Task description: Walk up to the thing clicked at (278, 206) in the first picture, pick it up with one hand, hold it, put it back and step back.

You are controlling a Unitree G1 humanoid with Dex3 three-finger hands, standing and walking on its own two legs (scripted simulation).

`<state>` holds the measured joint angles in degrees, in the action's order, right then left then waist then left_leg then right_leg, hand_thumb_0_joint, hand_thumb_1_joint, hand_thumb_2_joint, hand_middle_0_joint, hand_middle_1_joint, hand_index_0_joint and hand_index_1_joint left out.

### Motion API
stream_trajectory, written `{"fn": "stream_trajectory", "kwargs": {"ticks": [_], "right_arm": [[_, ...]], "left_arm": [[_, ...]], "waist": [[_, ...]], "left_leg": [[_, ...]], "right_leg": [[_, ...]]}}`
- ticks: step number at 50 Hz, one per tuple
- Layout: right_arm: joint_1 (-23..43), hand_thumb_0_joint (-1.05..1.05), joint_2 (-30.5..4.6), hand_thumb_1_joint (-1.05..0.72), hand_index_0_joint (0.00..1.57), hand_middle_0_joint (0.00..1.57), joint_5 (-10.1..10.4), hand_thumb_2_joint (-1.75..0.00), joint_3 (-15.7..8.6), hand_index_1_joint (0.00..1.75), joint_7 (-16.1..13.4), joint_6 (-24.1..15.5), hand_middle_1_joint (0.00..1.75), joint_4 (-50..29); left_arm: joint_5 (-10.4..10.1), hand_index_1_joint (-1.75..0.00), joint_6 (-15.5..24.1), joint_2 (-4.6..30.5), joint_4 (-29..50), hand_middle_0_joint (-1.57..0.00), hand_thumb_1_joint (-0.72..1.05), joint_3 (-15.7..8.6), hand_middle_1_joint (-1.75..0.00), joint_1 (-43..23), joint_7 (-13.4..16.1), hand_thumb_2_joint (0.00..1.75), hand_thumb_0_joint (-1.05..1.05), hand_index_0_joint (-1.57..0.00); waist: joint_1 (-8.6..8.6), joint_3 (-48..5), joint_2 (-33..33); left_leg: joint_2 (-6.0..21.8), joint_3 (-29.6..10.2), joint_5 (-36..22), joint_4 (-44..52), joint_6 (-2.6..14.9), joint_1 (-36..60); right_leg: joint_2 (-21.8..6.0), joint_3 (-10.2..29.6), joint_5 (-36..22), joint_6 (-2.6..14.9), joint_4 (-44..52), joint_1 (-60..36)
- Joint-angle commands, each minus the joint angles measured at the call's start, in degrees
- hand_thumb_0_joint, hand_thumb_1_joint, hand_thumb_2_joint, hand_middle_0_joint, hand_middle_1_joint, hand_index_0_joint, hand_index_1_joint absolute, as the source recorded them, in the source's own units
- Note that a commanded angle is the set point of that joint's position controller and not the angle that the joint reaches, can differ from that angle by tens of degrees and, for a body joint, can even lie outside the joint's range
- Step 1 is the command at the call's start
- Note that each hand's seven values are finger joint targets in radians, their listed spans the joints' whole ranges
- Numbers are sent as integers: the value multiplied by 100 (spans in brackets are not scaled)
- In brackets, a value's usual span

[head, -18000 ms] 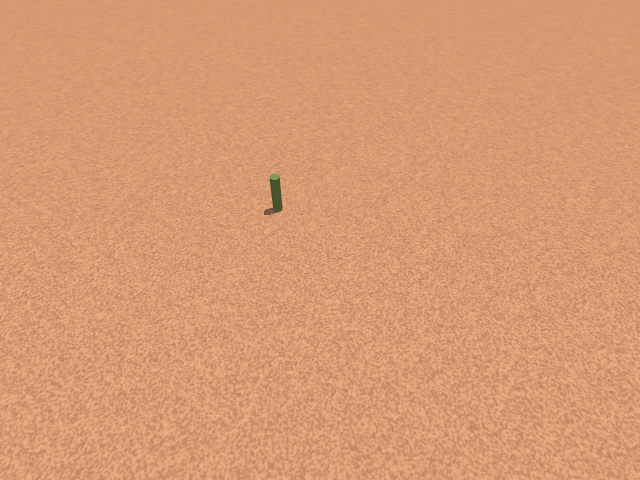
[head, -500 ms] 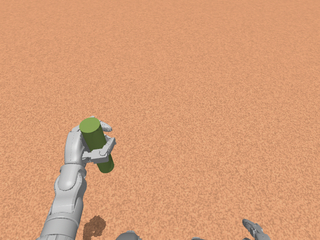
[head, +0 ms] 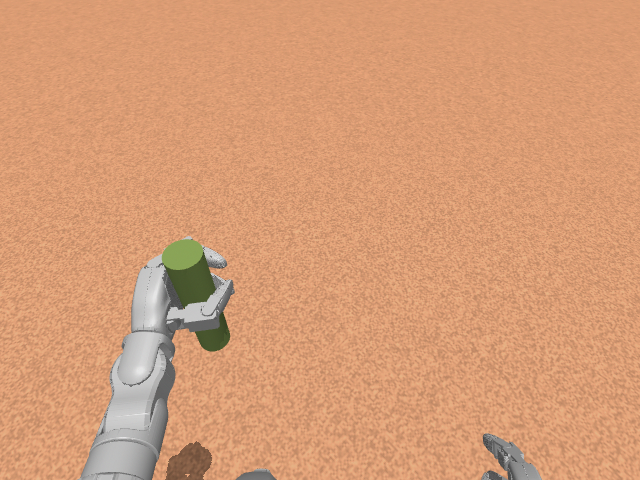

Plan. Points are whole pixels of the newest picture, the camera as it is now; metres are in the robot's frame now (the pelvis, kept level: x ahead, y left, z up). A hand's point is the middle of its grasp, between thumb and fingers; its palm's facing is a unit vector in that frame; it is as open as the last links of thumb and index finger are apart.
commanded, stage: hold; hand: left
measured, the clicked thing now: (201, 302) +0.33 +0.18 +0.03
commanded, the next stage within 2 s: crouch in 1.84 s
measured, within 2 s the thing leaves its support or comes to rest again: neither
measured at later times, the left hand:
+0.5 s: hand (209, 290) +0.33 +0.16 +0.06, palm faces +0.06 -1.00 -0.01, open 6.1 cm
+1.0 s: hand (209, 294) +0.32 +0.16 +0.06, palm faces +0.06 -1.00 -0.01, open 6.1 cm
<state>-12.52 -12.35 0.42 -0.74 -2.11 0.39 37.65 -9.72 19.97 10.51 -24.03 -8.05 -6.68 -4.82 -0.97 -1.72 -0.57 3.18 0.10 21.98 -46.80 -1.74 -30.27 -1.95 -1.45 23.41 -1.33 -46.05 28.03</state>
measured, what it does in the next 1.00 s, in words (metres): stands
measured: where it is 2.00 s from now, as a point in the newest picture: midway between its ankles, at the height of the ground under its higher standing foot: outside the picture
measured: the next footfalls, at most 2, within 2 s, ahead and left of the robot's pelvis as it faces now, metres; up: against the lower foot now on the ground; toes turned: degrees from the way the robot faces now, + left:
none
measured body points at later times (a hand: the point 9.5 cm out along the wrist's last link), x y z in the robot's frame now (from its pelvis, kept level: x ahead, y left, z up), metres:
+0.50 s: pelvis +0.00 +0.00 +0.00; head +0.03 +0.00 +0.45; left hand +0.32 +0.22 +0.06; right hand +0.13 -0.25 -0.11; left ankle +0.02 +0.14 -0.70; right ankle +0.00 -0.13 -0.70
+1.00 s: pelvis -0.01 +0.00 +0.00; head +0.03 +0.00 +0.45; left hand +0.31 +0.22 +0.06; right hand +0.12 -0.25 -0.11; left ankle +0.02 +0.14 -0.70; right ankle +0.00 -0.13 -0.70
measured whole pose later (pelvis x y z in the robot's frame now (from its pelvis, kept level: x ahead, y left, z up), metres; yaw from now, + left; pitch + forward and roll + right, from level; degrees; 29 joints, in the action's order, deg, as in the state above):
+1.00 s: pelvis -0.01 +0.00 +0.00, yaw +0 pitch +5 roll -1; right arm -13.0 -12.4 0.5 -0.9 -1.7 -0.5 38.4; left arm -9.4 20.7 10.2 -25.2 -7.5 -7.7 -4.7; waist -1.1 -1.3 -0.6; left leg 3.1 0.1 21.0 -45.9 -1.6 -29.5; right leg -1.9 -1.3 22.4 -1.4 -45.1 27.2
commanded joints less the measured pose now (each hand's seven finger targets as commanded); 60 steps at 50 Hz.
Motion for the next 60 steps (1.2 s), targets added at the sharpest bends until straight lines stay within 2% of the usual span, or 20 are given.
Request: {"fn": "stream_trajectory", "kwargs": {"ticks": [1, 3, 5, 9, 12, 15, 18, 19, 22, 26, 28, 29, 31, 37, 42, 43, 45, 52, 54, 60], "right_arm": [[160, 0, -785, -90, 20, 20, -10, -90, -255, 30, -30, -235, 30, -694], [180, 0, -791, -90, 20, 20, 7, -90, -243, 30, -39, -248, 30, -697], [247, 0, -784, -90, 20, 20, 10, -90, -245, 30, -44, -265, 30, -694], [219, 0, -763, -90, 20, 20, 15, -90, -221, 30, -51, -287, 30, -678], [239, 0, -787, -90, 20, 20, 11, -90, -251, 30, -55, -285, 30, -679], [199, 0, -745, -90, 20, 20, 12, -90, -221, 30, -61, -279, 30, -689], [181, 0, -798, -90, 20, 20, 28, -90, -250, 30, -60, -290, 30, -644], [200, 0, -784, -90, 20, 20, 18, -90, -256, 30, -32, -291, 30, -677], [152, 0, -796, -90, 20, 20, 17, -90, -268, 30, -35, -297, 30, -643], [209, 0, -780, -90, 20, 20, 26, -90, -248, 30, -31, -299, 30, -677], [158, 0, -751, -90, 20, 20, 5, -90, -244, 30, -36, -289, 30, -685], [124, 0, -798, -90, 20, 20, 21, -90, -261, 30, -38, -288, 30, -632], [145, 0, -788, -90, 20, 20, 25, -90, -258, 30, -26, -298, 30, -639], [133, 0, -795, -90, 20, 20, 3, -90, -264, 30, -21, -295, 30, -607], [140, 0, -822, -91, 20, 20, 6, -90, -287, 30, 6, -322, 30, -645], [149, 0, -795, -91, 20, 20, 16, -90, -271, 30, 14, -326, 30, -684], [136, 0, -804, -91, 20, 20, 14, -90, -279, 30, 11, -315, 30, -615], [192, 0, -807, -90, 20, 20, 9, -90, -275, 30, 18, -320, 30, -646], [253, 0, -755, -90, 20, 20, 7, -90, -249, 30, 10, -318, 30, -718], [206, 0, -782, -91, 20, 20, 9, -90, -259, 30, 18, -333, 30, -706]], "left_arm": [[-84, -134, 534, 796, 1695, -128, 52, -227, -136, -1875, -26, 119, 0, -130], [-68, -135, 441, 647, 1167, -129, 54, -173, -136, -1539, -9, 119, 0, -131], [-78, -136, 547, 877, 1521, -129, 50, -322, -137, -1921, 9, 120, 0, -131], [-101, -136, 477, 684, 1445, -129, 50, -191, -137, -1707, 61, 120, 0, -131], [-69, -136, 493, 958, 1497, -129, 50, -427, -137, -1755, 72, 120, 0, -131], [-89, -136, 464, 595, 1357, -130, 50, -109, -138, -1645, 11, 120, 0, -131], [-74, -134, 420, 745, 1070, -128, 50, -262, -135, -1623, 20, 119, 0, -130], [-75, -135, 494, 873, 1519, -128, 49, -310, -135, -1848, 10, 120, 0, -129], [-88, -136, 452, 689, 1173, -129, 50, -225, -137, -1643, 3, 121, 0, -131], [-74, -137, 498, 862, 1362, -129, 51, -372, -138, -1597, 46, 121, 0, -131], [-31, -135, 536, 778, 1559, -128, 49, -233, -136, -1834, 64, 119, 0, -130], [-52, -135, 459, 783, 1110, -129, 50, -338, -136, -1419, 69, 120, 0, -131], [-90, -137, 487, 714, 1374, -129, 49, -229, -137, -1836, 56, 122, 0, -130], [-74, -137, 495, 748, 946, -129, 51, -327, -138, -1673, -7, 122, 0, -131], [-79, -136, 577, 817, 1328, -130, 51, -266, -137, -1890, -34, 120, 0, -132], [-78, -137, 576, 653, 1422, -130, 49, -96, -137, -1905, -31, 121, 0, -131], [-93, -137, 514, 746, 961, -130, 51, -312, -137, -1593, 17, 121, 0, -131], [-58, -138, 546, 668, 1012, -130, 52, -254, -138, -1587, 59, 123, 0, -131], [-56, -137, 641, 803, 1630, -129, 52, -236, -138, -2057, 58, 123, 0, -131], [-79, -138, 606, 784, 1417, -130, 51, -267, -138, -1894, 20, 122, 0, -131]], "waist": [[-39, -1614, -241], [-71, -1392, 81], [-33, -1436, -70], [-27, -1335, 26], [53, -1495, 68], [-57, -1394, 124], [-67, -1266, 197], [23, -1477, -85], [-54, -1357, 16], [50, -1386, 23], [-6, -1614, -100], [14, -1465, -20], [-59, -1405, -21], [-72, -1245, 125], [-22, -1579, -148], [-57, -1570, -117], [-28, -1368, 74], [-22, -1232, 89], [19, -1596, -203], [-12, -1506, -74]], "left_leg": [[-225, 85, -1223, 614, 128, 943], [-205, 57, -1084, 671, 149, 872], [-222, 64, -915, 691, 143, 875], [-228, 87, -1058, 694, 142, 826], [-235, 94, -1098, 681, 162, 783], [-230, 97, -1262, 670, 166, 864], [-216, 68, -1121, 718, 171, 820], [-229, 84, -1098, 731, 150, 872], [-214, 69, -1066, 732, 150, 846], [-231, 90, -1137, 731, 158, 844], [-222, 81, -1302, 712, 135, 1010], [-212, 81, -1306, 730, 141, 965], [-197, 62, -1334, 716, 146, 937], [-212, 76, -1100, 693, 174, 772], [-193, 46, -1282, 706, 124, 1048], [-188, 35, -1292, 727, 120, 1056], [-193, 45, -1177, 691, 154, 816], [-188, 40, -924, 775, 145, 802], [-214, 70, -1106, 732, 130, 971], [-220, 76, -1049, 715, 156, 882]], "right_leg": [[202, -84, -1562, 142, 647, -456], [218, -115, -1430, 126, 708, -411], [194, -93, -1263, 129, 739, -417], [199, -99, -1410, 118, 767, -480], [176, -73, -1467, 100, 784, -646], [188, -81, -1651, 88, 756, -594], [204, -104, -1491, 101, 795, -493], [188, -91, -1453, 124, 785, -604], [211, -115, -1401, 127, 778, -484], [188, -96, -1480, 113, 787, -607], [214, -111, -1614, 128, 741, -635], [212, -113, -1611, 121, 759, -646], [217, -114, -1665, 125, 752, -528], [200, -99, -1462, 109, 783, -438], [218, -121, -1547, 144, 720, -564], [231, -141, -1564, 154, 715, -556], [222, -125, -1488, 130, 751, -495], [228, -143, -1239, 140, 767, -435], [204, -98, -1415, 149, 763, -535], [191, -87, -1388, 126, 781, -550]]}}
